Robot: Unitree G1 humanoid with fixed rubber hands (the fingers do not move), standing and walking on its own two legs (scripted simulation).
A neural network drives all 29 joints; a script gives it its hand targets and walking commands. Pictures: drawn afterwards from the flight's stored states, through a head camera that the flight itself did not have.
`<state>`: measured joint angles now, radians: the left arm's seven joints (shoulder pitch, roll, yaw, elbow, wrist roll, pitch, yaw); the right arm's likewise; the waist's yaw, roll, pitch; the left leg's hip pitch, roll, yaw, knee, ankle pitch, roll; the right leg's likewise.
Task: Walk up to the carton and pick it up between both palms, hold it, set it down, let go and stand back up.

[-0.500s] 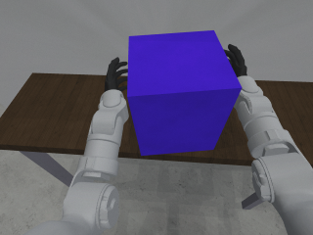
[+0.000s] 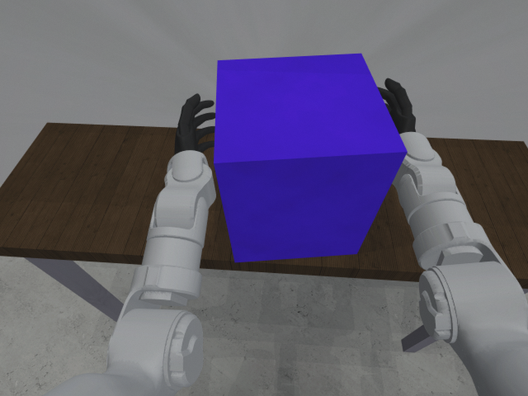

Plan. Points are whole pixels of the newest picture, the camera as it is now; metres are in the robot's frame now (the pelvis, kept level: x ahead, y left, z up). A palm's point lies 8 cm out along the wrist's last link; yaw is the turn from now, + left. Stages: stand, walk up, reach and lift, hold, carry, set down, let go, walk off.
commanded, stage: reach and lift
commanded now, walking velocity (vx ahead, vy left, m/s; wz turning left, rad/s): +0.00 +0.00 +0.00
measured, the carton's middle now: (293, 165) +0.43 +0.00 +0.09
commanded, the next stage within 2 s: none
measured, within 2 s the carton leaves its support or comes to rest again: leaves its support in 0.44 s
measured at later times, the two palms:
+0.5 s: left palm (178, 153) +0.37 +0.16 +0.16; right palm (397, 139) +0.43 -0.14 +0.16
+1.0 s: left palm (164, 140) +0.37 +0.17 +0.19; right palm (404, 144) +0.39 -0.13 +0.18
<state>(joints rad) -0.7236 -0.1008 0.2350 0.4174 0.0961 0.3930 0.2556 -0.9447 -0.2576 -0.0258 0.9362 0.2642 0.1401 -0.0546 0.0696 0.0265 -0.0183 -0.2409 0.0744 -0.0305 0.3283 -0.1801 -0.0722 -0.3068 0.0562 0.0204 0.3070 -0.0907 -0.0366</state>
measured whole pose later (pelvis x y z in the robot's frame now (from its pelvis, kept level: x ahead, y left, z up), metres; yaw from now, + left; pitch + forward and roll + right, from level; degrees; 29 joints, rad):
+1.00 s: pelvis -0.01 +0.02 +0.00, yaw +3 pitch -4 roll +0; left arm -0.76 -0.07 0.27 0.41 0.29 0.61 0.10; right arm -0.88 -0.10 -0.27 0.94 0.03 0.17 -0.04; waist -0.05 -0.06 -0.02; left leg -0.08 0.03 -0.05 0.32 -0.17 -0.04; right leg -0.13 0.00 -0.03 0.32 -0.11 -0.01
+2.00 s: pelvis -0.01 +0.03 +0.00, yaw +2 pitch -7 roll -1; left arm -0.93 0.02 0.38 0.40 0.27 0.78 0.01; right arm -1.05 -0.16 -0.05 0.86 0.27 0.45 -0.21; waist -0.07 0.00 -0.08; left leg -0.02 0.03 -0.04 0.36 -0.22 -0.02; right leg -0.04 0.00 -0.01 0.28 -0.11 0.01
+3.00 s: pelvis +0.00 +0.02 +0.00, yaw +4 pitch -4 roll -1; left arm -1.11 0.13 0.39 0.52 0.25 0.90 -0.06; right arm -1.24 -0.21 0.01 0.86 0.40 0.68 -0.32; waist -0.08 0.01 -0.16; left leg -0.09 0.04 -0.08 0.38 -0.22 -0.04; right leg -0.09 0.02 -0.03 0.27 -0.12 -0.01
